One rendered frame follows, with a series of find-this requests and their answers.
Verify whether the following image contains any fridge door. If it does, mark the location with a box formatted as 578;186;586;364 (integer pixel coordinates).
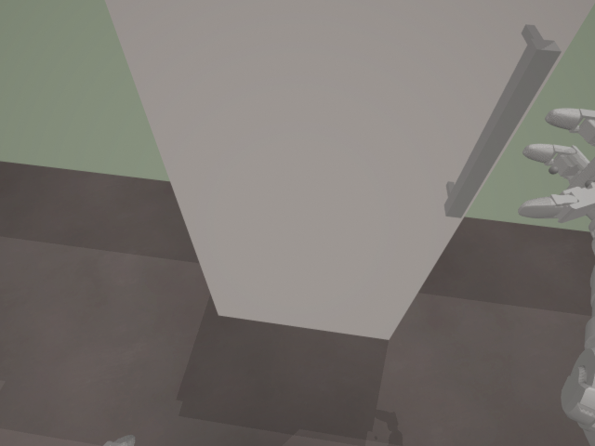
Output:
105;0;595;340

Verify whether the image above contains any handle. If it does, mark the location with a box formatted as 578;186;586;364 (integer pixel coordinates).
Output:
444;24;561;218

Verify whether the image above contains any robot right hand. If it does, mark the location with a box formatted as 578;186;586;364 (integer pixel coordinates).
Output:
518;108;595;223

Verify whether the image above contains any right robot upper arm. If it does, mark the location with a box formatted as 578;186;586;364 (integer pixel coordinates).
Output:
562;347;595;446

